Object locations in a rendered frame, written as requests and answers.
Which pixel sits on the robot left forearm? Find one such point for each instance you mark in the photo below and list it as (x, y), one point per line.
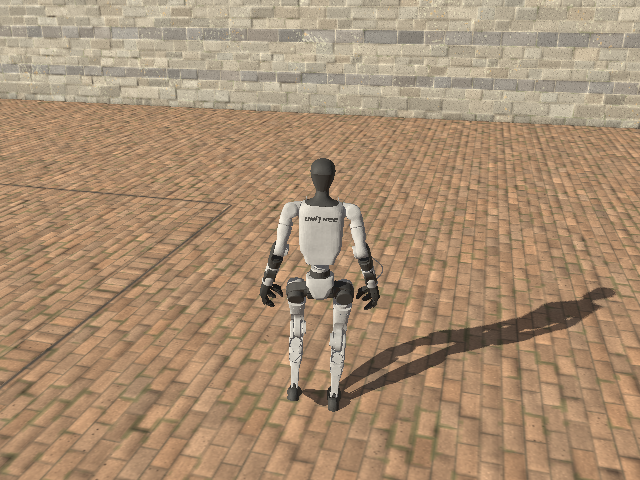
(272, 267)

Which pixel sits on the right robot hand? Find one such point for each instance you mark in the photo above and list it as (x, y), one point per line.
(372, 293)

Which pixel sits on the right robot upper arm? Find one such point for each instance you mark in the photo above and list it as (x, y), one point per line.
(353, 213)

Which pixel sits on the robot left shin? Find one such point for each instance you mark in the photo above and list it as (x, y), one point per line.
(295, 355)

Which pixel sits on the left robot hand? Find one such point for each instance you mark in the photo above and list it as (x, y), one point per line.
(265, 290)

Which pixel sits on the left robot upper arm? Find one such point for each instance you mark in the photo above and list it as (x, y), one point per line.
(289, 211)

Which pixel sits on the robot right forearm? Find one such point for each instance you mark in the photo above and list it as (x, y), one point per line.
(367, 269)

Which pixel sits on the humanoid robot torso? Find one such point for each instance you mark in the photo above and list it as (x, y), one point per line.
(320, 240)

